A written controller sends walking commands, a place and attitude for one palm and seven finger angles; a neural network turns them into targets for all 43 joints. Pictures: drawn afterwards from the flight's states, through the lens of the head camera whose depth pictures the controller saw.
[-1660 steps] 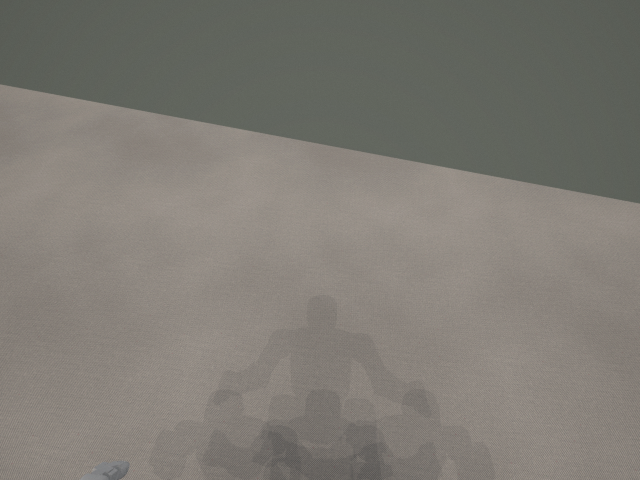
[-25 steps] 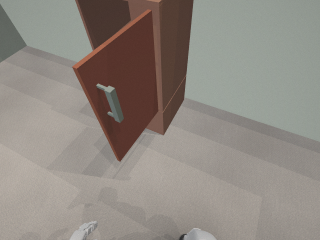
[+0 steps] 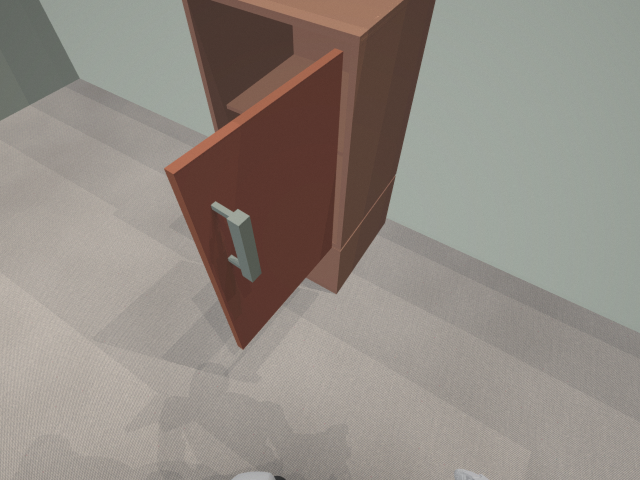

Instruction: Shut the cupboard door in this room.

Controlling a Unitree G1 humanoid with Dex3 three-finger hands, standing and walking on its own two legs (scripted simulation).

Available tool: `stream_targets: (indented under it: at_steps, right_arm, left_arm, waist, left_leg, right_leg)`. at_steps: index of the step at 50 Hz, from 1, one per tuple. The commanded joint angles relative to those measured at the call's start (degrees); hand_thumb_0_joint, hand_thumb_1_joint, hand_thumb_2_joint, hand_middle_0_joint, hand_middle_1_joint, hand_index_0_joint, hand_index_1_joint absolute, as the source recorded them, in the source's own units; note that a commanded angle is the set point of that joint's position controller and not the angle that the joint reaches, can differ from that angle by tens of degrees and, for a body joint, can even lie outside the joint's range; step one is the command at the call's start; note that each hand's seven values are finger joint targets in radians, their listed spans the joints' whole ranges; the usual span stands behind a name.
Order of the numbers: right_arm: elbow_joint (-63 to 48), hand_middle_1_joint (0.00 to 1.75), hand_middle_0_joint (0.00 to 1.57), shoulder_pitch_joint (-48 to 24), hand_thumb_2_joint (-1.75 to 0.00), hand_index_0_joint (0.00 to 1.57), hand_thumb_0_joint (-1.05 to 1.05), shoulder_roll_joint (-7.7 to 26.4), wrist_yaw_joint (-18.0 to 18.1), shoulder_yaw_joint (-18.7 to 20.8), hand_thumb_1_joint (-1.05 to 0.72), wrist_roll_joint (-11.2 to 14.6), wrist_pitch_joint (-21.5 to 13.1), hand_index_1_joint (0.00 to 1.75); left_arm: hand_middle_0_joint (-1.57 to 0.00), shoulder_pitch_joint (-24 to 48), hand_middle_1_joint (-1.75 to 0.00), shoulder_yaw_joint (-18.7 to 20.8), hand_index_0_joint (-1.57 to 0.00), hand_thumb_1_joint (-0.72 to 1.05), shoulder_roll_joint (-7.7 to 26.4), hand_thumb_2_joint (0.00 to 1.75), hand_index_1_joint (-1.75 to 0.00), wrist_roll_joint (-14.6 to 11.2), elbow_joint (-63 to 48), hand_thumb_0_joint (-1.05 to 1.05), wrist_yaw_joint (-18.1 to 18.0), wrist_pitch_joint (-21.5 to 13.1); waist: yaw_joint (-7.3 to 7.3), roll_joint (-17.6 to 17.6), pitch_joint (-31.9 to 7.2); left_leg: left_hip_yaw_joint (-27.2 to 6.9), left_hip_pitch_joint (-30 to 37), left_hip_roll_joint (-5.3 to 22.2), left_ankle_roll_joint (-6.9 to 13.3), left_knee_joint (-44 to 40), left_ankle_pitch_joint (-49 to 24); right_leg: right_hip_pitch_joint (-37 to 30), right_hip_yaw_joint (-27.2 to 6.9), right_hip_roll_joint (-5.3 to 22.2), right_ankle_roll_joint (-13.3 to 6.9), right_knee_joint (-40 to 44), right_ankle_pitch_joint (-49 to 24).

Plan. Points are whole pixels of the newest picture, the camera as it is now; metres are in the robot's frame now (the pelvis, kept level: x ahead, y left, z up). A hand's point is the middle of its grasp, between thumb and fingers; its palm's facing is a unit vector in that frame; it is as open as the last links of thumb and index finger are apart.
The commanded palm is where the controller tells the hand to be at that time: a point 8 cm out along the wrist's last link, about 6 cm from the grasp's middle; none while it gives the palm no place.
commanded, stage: come to a stop and stand still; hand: left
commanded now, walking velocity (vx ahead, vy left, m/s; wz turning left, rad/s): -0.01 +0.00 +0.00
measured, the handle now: (236, 242) +0.45 +0.19 -0.04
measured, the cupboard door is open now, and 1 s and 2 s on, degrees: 86 86 86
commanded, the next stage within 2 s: look again from close up in 0.82 s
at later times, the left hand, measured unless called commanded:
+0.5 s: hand out of the picture +0.01 +0.13 -0.16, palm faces +0.06 -0.97 -0.21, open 7.3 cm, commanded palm none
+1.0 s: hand out of the picture -0.09 +0.10 -0.18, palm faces +0.07 -0.99 -0.14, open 7.4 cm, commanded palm none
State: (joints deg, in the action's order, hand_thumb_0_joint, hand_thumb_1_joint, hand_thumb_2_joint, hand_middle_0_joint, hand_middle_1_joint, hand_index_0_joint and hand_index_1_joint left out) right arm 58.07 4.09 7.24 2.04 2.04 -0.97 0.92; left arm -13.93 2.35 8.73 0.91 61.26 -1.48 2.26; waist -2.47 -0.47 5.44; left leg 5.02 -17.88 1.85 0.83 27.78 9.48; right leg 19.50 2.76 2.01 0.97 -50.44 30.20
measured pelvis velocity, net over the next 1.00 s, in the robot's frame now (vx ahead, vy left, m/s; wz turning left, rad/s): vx -0.06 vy -0.05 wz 0.02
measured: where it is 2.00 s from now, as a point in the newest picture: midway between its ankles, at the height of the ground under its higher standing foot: outside the picture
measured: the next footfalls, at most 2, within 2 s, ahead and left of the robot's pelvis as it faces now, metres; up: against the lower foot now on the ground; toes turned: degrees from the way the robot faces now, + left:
right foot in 0.12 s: +0.01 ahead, -0.14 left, +0.00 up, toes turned -4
left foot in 0.32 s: +0.06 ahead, +0.05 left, +0.00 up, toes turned +3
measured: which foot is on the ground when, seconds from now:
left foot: down 0.00-0.12, up 0.14-0.30, down 0.32-1.00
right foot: up 0.00-0.10, down 0.12-1.00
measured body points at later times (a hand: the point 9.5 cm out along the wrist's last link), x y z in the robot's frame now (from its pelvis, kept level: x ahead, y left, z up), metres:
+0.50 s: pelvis -0.05 -0.05 +0.00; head -0.07 -0.06 +0.45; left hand +0.00 +0.18 -0.14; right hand -0.02 -0.28 -0.16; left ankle +0.01 +0.05 -0.73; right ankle -0.03 -0.14 -0.73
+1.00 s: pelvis -0.06 -0.05 +0.00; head -0.07 -0.04 +0.45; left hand -0.09 +0.16 -0.16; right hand -0.10 -0.25 -0.16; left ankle +0.02 +0.05 -0.73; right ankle -0.03 -0.14 -0.73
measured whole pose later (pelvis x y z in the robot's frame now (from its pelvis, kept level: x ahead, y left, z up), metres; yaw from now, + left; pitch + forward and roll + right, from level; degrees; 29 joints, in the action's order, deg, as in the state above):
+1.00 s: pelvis -0.06 -0.05 +0.00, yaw +1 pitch -1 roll -1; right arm 62.3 24.2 6.2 1.4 0.0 -1.4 0.5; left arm -22.1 0.6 6.4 1.3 61.6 -1.5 0.3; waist 0.4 0.0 -1.5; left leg 2.5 -19.6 -0.1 1.9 29.1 9.7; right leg 15.4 5.8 -0.6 -2.6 -29.3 13.1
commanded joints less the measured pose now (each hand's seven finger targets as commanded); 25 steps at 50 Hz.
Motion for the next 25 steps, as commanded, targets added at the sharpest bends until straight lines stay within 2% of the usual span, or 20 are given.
stream_targets:
  at_steps: [1,3,4,5,6,7,8,9,10,11,12,14,15,16,17,18,19,21,23,25]
  right_arm:
    - [-1.6,0.30,0.20,5.2,-0.90,0.20,0.00,12.3,0.3,3.5,-0.90,-0.3,-0.1,0.30]
    - [-1.6,0.30,0.20,4.0,-0.90,0.20,0.00,11.7,-0.1,3.4,-0.90,-0.2,0.0,0.30]
    - [-4.0,0.30,0.20,2.6,-0.90,0.20,0.00,14.6,0.0,4.2,-0.90,1.2,-1.0,0.30]
    - [-6.6,0.30,0.20,5.0,-0.90,0.20,0.00,11.2,-0.7,3.0,-0.90,1.1,-1.0,0.30]
    - [-8.3,0.30,0.20,7.1,-0.90,0.20,0.00,6.4,-1.5,2.2,-0.90,0.5,-0.4,0.30]
    - [-8.6,0.30,0.20,6.6,-0.90,0.20,0.00,6.6,-1.6,2.1,-0.90,0.0,0.0,0.30]
    - [-9.1,0.30,0.20,5.8,-0.90,0.20,0.00,6.1,-1.7,2.2,-0.90,0.0,0.1,0.30]
    - [-9.8,0.30,0.20,5.9,-0.90,0.20,0.00,5.7,-1.6,2.1,-0.90,0.2,0.1,0.30]
    - [-10.1,0.30,0.20,6.3,-0.90,0.20,0.00,5.5,-1.7,2.0,-0.90,0.2,0.0,0.30]
    - [-10.2,0.30,0.20,6.9,-0.90,0.20,0.00,4.4,-1.7,1.6,-0.90,0.3,-0.1,0.30]
    - [-10.0,0.30,0.20,7.6,-0.90,0.20,0.00,4.1,-1.6,1.3,-0.90,0.4,-0.1,0.30]
    - [-8.2,0.30,0.20,11.8,-0.90,0.20,0.00,4.6,-1.5,0.9,-0.90,0.3,-0.2,0.30]
    - [-7.2,0.30,0.20,13.9,-0.90,0.20,0.00,5.4,-1.5,0.8,-0.90,0.3,-0.5,0.30]
    - [-6.8,0.30,0.20,13.9,-0.90,0.20,0.00,8.2,-1.5,0.8,-0.90,-0.2,-1.0,0.30]
    - [-7.2,0.30,0.20,13.4,-0.90,0.20,0.00,9.9,-1.3,0.7,-0.90,-0.7,-1.2,0.30]
    - [-7.1,0.30,0.20,12.5,-0.90,0.20,0.00,9.7,-1.2,0.7,-0.90,-0.7,-1.1,0.30]
    - [-7.0,0.30,0.20,11.3,-0.90,0.20,0.00,10.1,-1.1,0.5,-0.90,-0.7,-1.0,0.30]
    - [-6.8,0.30,0.20,10.8,-0.90,0.20,0.00,9.0,-1.0,0.0,-0.90,-0.7,-1.1,0.30]
    - [-6.0,0.30,0.20,13.1,-0.90,0.20,0.00,8.2,-1.0,-0.2,-0.90,-0.7,-0.9,0.30]
    - [-4.6,0.30,0.20,16.2,-0.90,0.20,0.00,6.9,-1.1,-0.4,-0.90,-0.7,-0.7,0.30]
  left_arm:
    - [-0.20,-4.2,-0.30,0.7,-0.20,0.90,3.7,0.90,-0.30,0.0,-3.1,0.00,-0.3,-0.9]
    - [-0.20,-6.8,-0.30,0.5,-0.20,0.90,3.5,0.90,-0.30,-0.1,-2.3,0.00,-0.3,-1.3]
    - [-0.20,-10.9,-0.30,-0.6,-0.20,0.90,5.2,0.90,-0.30,0.3,-2.1,0.00,-1.8,-2.3]
    - [-0.20,-7.8,-0.30,0.1,-0.20,0.90,7.2,0.90,-0.30,0.7,-3.9,0.00,-1.8,-3.2]
    - [-0.20,-5.5,-0.30,0.9,-0.20,0.90,10.7,0.90,-0.30,1.2,-7.6,0.00,-1.9,-3.1]
    - [-0.20,-4.2,-0.30,1.0,-0.20,0.90,11.2,0.90,-0.30,1.4,-8.9,0.00,-1.7,-3.6]
    - [-0.20,-4.7,-0.30,1.8,-0.20,0.90,11.2,0.90,-0.30,1.4,-9.7,0.00,-2.0,-4.0]
    - [-0.20,-4.0,-0.30,1.7,-0.20,0.90,10.9,0.90,-0.30,1.3,-10.1,0.00,-2.3,-4.3]
    - [-0.20,-3.3,-0.30,1.9,-0.20,0.90,10.5,0.90,-0.30,1.6,-10.8,0.00,-2.5,-4.2]
    - [-0.20,-3.1,-0.30,1.8,-0.20,0.90,11.0,0.90,-0.30,1.7,-11.4,0.00,-2.4,-4.0]
    - [-0.20,-3.6,-0.30,1.5,-0.20,0.90,10.9,0.90,-0.30,1.4,-11.5,0.00,-2.2,-3.6]
    - [-0.20,-2.7,-0.30,1.1,-0.20,0.90,10.8,0.90,-0.30,0.7,-11.8,0.00,-1.9,-3.0]
    - [-0.20,-2.0,-0.30,0.9,-0.20,0.90,9.9,0.90,-0.30,0.5,-12.1,0.00,-1.7,-2.6]
    - [-0.20,-3.5,-0.30,0.6,-0.20,0.90,7.9,0.90,-0.30,0.0,-11.9,0.00,-1.4,-2.2]
    - [-0.20,-5.9,-0.30,0.3,-0.20,0.90,6.2,0.90,-0.30,-0.1,-11.5,0.00,-1.3,-2.1]
    - [-0.20,-5.4,-0.30,0.1,-0.20,0.90,6.3,0.90,-0.30,0.2,-11.1,0.00,-1.4,-1.8]
    - [-0.20,-5.4,-0.30,0.0,-0.20,0.90,6.1,0.90,-0.30,0.3,-10.5,0.00,-1.1,-1.8]
    - [-0.20,-7.2,-0.30,-0.2,-0.20,0.90,6.5,0.90,-0.30,0.4,-9.3,0.00,-0.7,-2.3]
    - [-0.20,-7.3,-0.30,-0.1,-0.20,0.90,7.2,0.90,-0.30,0.3,-8.9,0.00,-0.6,-2.7]
    - [-0.20,-5.5,-0.30,0.1,-0.20,0.90,8.0,0.90,-0.30,0.2,-9.1,0.00,-0.7,-2.9]
  waist:
    - [2.87,7.2,-11.7]
    - [1.75,8.1,-11.9]
    - [-0.36,-0.2,-14.1]
    - [1.62,-5.1,-11.0]
    - [2.45,-17.9,-10.7]
    - [2.27,-11.8,-10.5]
    - [1.99,-10.6,-10.3]
    - [2.63,-11.3,-8.9]
    - [3.04,-8.3,-7.4]
    - [3.17,-8.3,-6.2]
    - [2.97,-8.7,-5.9]
    - [4.37,-8.6,-4.7]
    - [4.80,-5.6,-3.2]
    - [3.58,3.6,-1.4]
    - [2.03,7.6,-0.8]
    - [2.16,10.5,0.8]
    - [1.47,9.9,2.3]
    - [0.68,6.5,1.2]
    - [1.69,0.7,-0.1]
    - [3.36,-2.2,-0.5]
  left_leg:
    - [-12.1,12.4,16.1,10.0,-6.2,-26.8]
    - [-11.0,8.9,14.0,7.9,-5.5,-18.7]
    - [-7.3,13.4,11.9,3.1,9.3,-26.1]
    - [-4.2,4.6,7.0,0.5,10.9,-12.5]
    - [-0.5,-4.5,-0.9,-1.4,15.7,11.1]
    - [-1.9,-6.7,-1.9,-1.6,21.3,14.4]
    - [-3.4,-8.9,-1.9,-0.8,25.4,15.8]
    - [-4.1,-11.2,-1.4,-0.4,27.9,16.5]
    - [-3.7,-11.2,-1.0,-0.1,26.1,16.9]
    - [-2.5,-9.9,-1.4,-0.3,22.0,16.8]
    - [-1.5,-6.4,-2.0,-0.4,17.1,14.6]
    - [-0.7,3.1,-2.1,-0.3,5.5,6.8]
    - [-2.1,6.2,-0.9,0.3,1.0,4.1]
    - [-9.7,6.1,4.8,2.6,-2.0,0.4]
    - [-15.3,1.0,9.8,5.5,-5.5,2.5]
    - [-18.5,-4.7,9.5,6.2,-10.5,12.6]
    - [-18.2,-8.9,8.9,5.7,-12.7,20.1]
    - [-13.9,-10.3,6.0,3.8,-11.3,22.0]
    - [-9.8,-6.5,3.2,2.3,-7.1,18.2]
    - [-7.0,-2.1,1.8,1.5,-3.2,13.4]
  right_leg:
    - [1.9,-1.0,1.2,0.8,1.8,0.2]
    - [-4.1,0.2,0.9,0.5,13.1,-6.1]
    - [-0.5,-5.3,2.4,-0.2,29.0,-16.3]
    - [-7.0,-4.8,5.5,-0.5,30.8,-29.8]
    - [-6.7,-14.9,13.0,-4.3,29.9,-33.1]
    - [-8.7,-13.2,14.3,-8.2,27.6,-39.2]
    - [-9.3,-15.2,14.0,-10.3,25.3,-44.3]
    - [-9.9,-15.3,14.8,-11.9,24.0,-47.1]
    - [-9.8,-13.1,14.2,-12.1,22.4,-49.0]
    - [-8.9,-10.7,13.3,-11.6,22.1,-49.8]
    - [-6.9,-9.8,12.2,-11.0,22.5,-46.0]
    - [-1.0,-8.5,9.9,-8.4,23.6,-30.3]
    - [1.7,-6.6,7.8,-6.6,23.2,-21.5]
    - [5.1,-4.9,4.0,-4.3,21.7,-12.7]
    - [2.1,-2.3,1.3,-2.9,22.1,-8.3]
    - [-1.6,-0.7,-0.3,-2.8,20.6,-6.5]
    - [-4.2,-1.0,-0.5,-3.0,20.8,-7.9]
    - [-7.5,-3.0,1.0,-3.5,24.8,-9.5]
    - [-4.3,-7.3,3.6,-4.6,30.2,-2.5]
    - [0.1,-9.6,5.8,-5.5,33.7,2.0]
